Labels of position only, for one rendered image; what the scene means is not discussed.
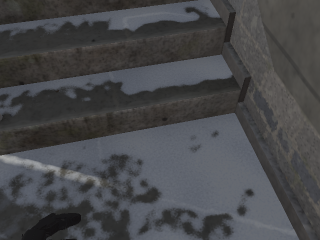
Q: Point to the left robot hand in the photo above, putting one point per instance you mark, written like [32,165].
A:
[51,224]

